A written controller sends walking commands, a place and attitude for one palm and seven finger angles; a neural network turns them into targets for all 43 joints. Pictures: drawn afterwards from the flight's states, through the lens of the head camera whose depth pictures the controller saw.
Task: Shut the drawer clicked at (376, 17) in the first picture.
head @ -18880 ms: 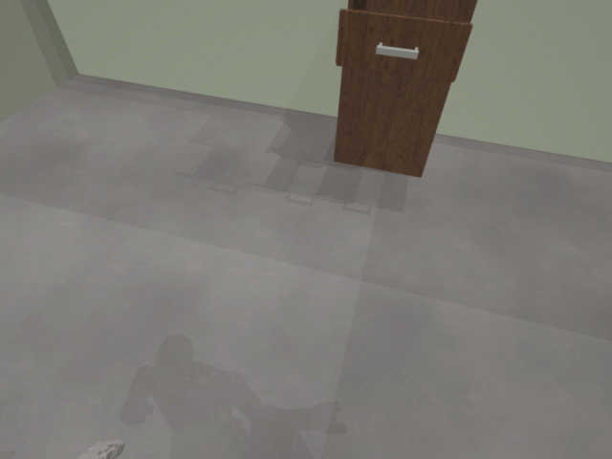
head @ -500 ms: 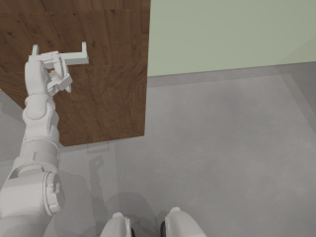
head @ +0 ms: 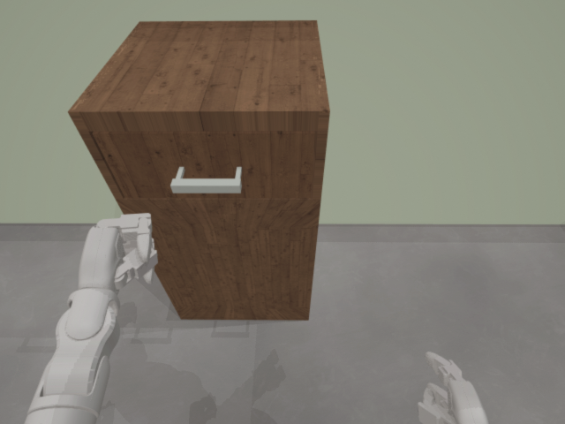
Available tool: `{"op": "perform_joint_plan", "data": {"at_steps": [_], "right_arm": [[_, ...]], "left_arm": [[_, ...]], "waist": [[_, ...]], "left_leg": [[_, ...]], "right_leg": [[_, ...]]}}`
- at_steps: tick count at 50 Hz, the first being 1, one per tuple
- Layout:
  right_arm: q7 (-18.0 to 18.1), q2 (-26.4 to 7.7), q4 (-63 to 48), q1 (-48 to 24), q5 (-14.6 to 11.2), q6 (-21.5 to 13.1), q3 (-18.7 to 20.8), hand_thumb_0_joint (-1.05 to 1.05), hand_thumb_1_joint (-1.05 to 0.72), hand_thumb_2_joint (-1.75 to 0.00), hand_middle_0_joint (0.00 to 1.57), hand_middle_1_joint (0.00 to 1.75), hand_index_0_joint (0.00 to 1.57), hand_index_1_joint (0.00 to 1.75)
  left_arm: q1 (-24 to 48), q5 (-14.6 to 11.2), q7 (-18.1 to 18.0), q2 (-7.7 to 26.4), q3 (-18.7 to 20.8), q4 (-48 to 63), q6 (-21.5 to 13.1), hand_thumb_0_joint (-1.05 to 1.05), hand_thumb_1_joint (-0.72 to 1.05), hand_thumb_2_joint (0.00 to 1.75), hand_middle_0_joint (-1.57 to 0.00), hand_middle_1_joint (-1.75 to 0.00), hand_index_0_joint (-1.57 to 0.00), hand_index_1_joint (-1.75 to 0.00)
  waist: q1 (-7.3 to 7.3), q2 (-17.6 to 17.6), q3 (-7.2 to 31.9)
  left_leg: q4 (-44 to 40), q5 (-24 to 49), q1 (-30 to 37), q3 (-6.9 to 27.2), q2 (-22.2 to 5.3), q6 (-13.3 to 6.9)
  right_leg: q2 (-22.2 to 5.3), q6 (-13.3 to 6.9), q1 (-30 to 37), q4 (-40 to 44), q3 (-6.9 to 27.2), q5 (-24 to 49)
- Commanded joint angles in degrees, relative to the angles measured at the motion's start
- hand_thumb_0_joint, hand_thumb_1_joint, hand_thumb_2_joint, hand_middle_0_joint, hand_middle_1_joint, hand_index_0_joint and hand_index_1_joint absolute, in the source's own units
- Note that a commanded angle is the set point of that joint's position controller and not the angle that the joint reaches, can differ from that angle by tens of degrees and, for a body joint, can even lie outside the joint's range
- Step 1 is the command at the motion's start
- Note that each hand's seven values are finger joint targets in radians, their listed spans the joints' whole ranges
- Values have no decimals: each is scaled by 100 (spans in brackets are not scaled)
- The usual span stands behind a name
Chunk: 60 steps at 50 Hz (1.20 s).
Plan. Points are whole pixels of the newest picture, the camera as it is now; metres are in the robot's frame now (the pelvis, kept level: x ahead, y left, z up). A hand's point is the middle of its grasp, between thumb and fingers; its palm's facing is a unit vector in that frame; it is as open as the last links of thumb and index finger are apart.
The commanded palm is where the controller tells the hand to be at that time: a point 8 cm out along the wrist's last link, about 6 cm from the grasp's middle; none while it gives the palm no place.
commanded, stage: draw the hand back to the body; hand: left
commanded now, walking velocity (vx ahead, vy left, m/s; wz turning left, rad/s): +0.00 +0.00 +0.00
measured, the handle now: (208, 178) +0.57 +0.19 +0.00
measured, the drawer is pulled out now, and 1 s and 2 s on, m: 0.00 0.00 0.00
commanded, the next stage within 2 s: step back with the hand held close in 0.72 s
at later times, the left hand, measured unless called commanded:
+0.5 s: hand (57, 313) +0.19 +0.23 +0.17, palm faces +0.36 -0.85 -0.37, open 3.2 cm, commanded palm +0.13 +0.27 +0.19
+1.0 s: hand (32, 315) +0.18 +0.24 +0.19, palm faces +0.38 -0.81 -0.44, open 3.2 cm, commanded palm +0.12 +0.28 +0.19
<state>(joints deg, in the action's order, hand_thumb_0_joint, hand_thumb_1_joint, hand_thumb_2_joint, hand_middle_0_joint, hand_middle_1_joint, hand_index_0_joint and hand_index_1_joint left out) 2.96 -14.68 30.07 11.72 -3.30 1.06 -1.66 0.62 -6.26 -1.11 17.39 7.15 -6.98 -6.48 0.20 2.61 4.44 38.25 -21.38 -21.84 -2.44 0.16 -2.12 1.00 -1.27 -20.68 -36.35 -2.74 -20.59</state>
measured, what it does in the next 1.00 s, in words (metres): stands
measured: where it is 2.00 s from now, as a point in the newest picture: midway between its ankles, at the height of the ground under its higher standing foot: outside the picture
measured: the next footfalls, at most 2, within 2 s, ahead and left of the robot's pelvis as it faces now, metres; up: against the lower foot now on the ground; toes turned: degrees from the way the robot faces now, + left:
none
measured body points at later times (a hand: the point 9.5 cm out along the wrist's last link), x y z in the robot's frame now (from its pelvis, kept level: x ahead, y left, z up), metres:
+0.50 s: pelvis +0.00 +0.00 +0.02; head -0.03 -0.03 +0.47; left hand +0.17 +0.27 +0.19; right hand +0.19 -0.22 -0.07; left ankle -0.02 +0.09 -0.72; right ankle -0.02 -0.11 -0.72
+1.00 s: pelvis -0.02 +0.00 +0.02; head -0.02 -0.02 +0.47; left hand +0.16 +0.28 +0.21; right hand +0.17 -0.23 -0.06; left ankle -0.02 +0.09 -0.72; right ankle -0.02 -0.11 -0.72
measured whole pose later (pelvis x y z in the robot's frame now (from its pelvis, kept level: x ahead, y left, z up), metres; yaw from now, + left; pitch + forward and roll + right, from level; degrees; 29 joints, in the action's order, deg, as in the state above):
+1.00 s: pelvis -0.02 +0.00 +0.02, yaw -1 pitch -2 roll -1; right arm 3.1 -13.8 34.0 10.7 0.0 -4.1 -1.0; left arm -30.3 -3.2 -6.0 20.3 20.2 27.3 -10.2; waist 1.7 3.8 -1.2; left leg 25.9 -14.8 -9.3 -3.3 -0.7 -1.8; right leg 2.3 -1.4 -7.5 -21.6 -1.7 -12.2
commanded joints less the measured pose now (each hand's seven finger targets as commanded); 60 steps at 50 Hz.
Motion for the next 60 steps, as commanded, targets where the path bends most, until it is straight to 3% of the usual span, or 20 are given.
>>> {"op": "perform_joint_plan", "data": {"at_steps": [1, 4, 8, 12, 15, 16, 22, 27, 28, 31, 37, 42, 43, 44, 45, 48, 52, 55, 56, 60], "right_arm": [[161, -599, -672, -527, 40, -227, 177, 0, -90, -90, 20, 30, 20, 30], [162, -526, -680, -640, 78, -279, 126, 0, -90, -90, 20, 30, 20, 30], [133, -513, -666, -735, 157, -423, 77, 0, -90, -90, 20, 30, 20, 30], [108, -497, -610, -806, 215, -524, 82, 0, -90, -90, 20, 30, 20, 30], [84, -467, -590, -839, 237, -584, 101, 0, -90, -90, 20, 30, 20, 30], [83, -482, -564, -864, 257, -613, 114, 0, -90, -90, 20, 30, 20, 30], [34, -439, -556, -856, 275, -760, 157, 0, -90, -90, 20, 30, 20, 30], [74, -422, -552, -866, 260, -921, 217, 0, -90, -90, 20, 30, 20, 30], [81, -425, -505, -837, 264, -930, 213, 0, -90, -90, 20, 30, 20, 30], [101, -468, -410, -794, 263, -968, 240, 0, -90, -90, 20, 30, 20, 30], [180, -441, -428, -827, 282, -1053, 244, 0, -90, -90, 20, 30, 20, 30], [184, -426, -404, -832, 309, -1170, 219, 0, -90, -90, 20, 30, 20, 30], [139, -553, -582, -776, 291, -1040, 249, 0, -90, -90, 20, 30, 20, 30], [133, -455, -377, -704, 328, -963, 280, 0, -90, -90, 20, 30, 20, 30], [93, -454, -390, -692, 334, -891, 300, 0, -90, -90, 20, 30, 20, 30], [54, -537, -440, -667, 355, -752, 368, 0, -90, -90, 20, 30, 20, 30], [58, -523, -588, -711, 335, -569, 448, 0, -90, -90, 20, 30, 20, 30], [64, -523, -761, -713, 294, -477, 496, 0, -90, -90, 20, 30, 20, 30], [89, -542, -792, -761, 300, -460, 500, 0, -90, -90, 20, 30, 20, 30], [127, -517, -883, -685, 285, -466, 507, 0, -90, -90, 20, 30, 20, 30]], "left_arm": [[990, 116, -366, 1029, 523, 1530, -87, 0, 90, 90, -140, -160, -140, -160], [596, 133, -403, 885, 464, 2031, -13, 0, 90, 90, -140, -160, -140, -160], [44, 156, -460, 1004, 609, 2835, 11, 0, 90, 90, -140, -160, -140, -160], [-681, 159, -478, 1038, 812, 3200, 34, 0, 90, 90, -140, -160, -140, -160], [-1065, 167, -486, 1045, 956, 3580, 9, 0, 90, 90, -140, -160, -140, -160], [-1261, 172, -482, 1116, 1052, 3601, -2, 0, 90, 90, -140, -160, -140, -160], [-2294, 146, -481, 1132, 1356, 4353, -108, 0, 90, 90, -140, -160, -140, -160], [-2899, 151, -527, 1283, 1668, 4806, -223, 0, 90, 90, -140, -160, -140, -160], [-2840, 173, -521, 1152, 1539, 4712, -227, 0, 90, 90, -140, -160, -140, -160], [-2629, 212, -522, 943, 1354, 4336, -220, 0, 90, 90, -140, -160, -140, -160], [-2459, 218, -589, 1100, 1473, 4450, -334, 0, 90, 90, -140, -160, -140, -160], [-2584, 236, -625, 1164, 1546, 4656, -357, 0, 90, 90, -140, -160, -140, -160], [-1743, 253, -662, 2010, 2444, 5219, -650, 0, 90, 90, -140, -160, -140, -160], [-2335, 282, -623, 1612, 2218, 4556, -696, 0, 90, 90, -140, -160, -140, -160], [-2652, 311, -588, 1318, 1918, 4383, -669, 0, 90, 90, -140, -160, -140, -160], [-3099, 340, -544, 1016, 1672, 4276, -714, 0, 90, 90, -140, -160, -140, -160], [-3553, 345, -570, 1170, 1848, 4395, -733, 0, 90, 90, -140, -160, -140, -160], [-3724, 324, -598, 1407, 2075, 4853, -783, 0, 90, 90, -140, -160, -140, -160], [-3739, 315, -624, 1582, 2231, 4979, -788, 0, 90, 90, -140, -160, -140, -160], [-3881, 315, -665, 1561, 2243, 5250, -814, 0, 90, 90, -140, -160, -140, -160]], "waist": [[-34, -316, 572], [14, 26, 541], [118, 297, 545], [172, -48, 240], [197, 58, 106], [230, -74, -21], [301, 130, 30], [343, -26, -156], [301, 63, -253], [211, -166, -833], [296, 9, -503], [351, 162, -302], [100, -43, -778], [56, -357, -826], [28, -430, -845], [6, -3, -509], [55, -53, 167], [88, -266, 600], [129, -135, 719], [111, 149, 717]], "left_leg": [[-949, 1530, 938, 245, -148, -30], [-1151, 1702, 1366, 237, -148, -13], [-1375, 2081, 1692, 278, -154, 6], [-1539, 2252, 1735, 288, -179, 9], [-1614, 2191, 1777, 276, -175, 20], [-1631, 2138, 1743, 276, -178, 16], [-1613, 2208, 1769, 239, -172, 13], [-1580, 1927, 1705, 219, -189, -3], [-1577, 1838, 1709, 213, -176, -8], [-1648, 1370, 1564, 257, -189, -12], [-1677, 1051, 1657, 261, -145, -50], [-1668, 1392, 1684, 271, -142, -18], [-1516, 942, 1234, 374, -200, -142], [-1330, 931, 1286, 391, -189, -132], [-1280, 1014, 1374, 365, -196, -118], [-1524, 1601, 1378, 343, -318, -93], [-1683, 2522, 1350, 393, -460, -119], [-1584, 3047, 1217, 459, -518, -116], [-1568, 3180, 1157, 484, -511, -117], [-1590, 3170, 865, 539, -604, -134]], "right_leg": [[-121, -31, 752, 891, 264, 1681], [-139, -41, 970, 1066, 243, 1772], [-134, -71, 1316, 1260, 226, 1996], [-98, -55, 1449, 1427, 196, 2095], [-111, -51, 1486, 1508, 190, 2019], [-86, -54, 1465, 1582, 195, 1968], [-133, -45, 1626, 1614, 246, 2069], [-120, -32, 1472, 1724, 306, 1845], [-123, -32, 1378, 1741, 314, 1747], [-102, -25, 1020, 1929, 303, 1160], [-175, -23, 1163, 1948, 377, 734], [-159, -56, 1401, 1844, 384, 1188], [-464, -64, 818, 2223, 1252, 1363], [-633, -102, 674, 2327, 1332, 1352], [-687, -98, 565, 2351, 1337, 1415], [-568, -25, 820, 1957, 963, 1998], [-409, 98, 1286, 1432, 565, 2581], [-375, 126, 1590, 1110, 514, 3051], [-371, 129, 1665, 1022, 517, 3159], [-298, 164, 1663, 730, 503, 3085]]}}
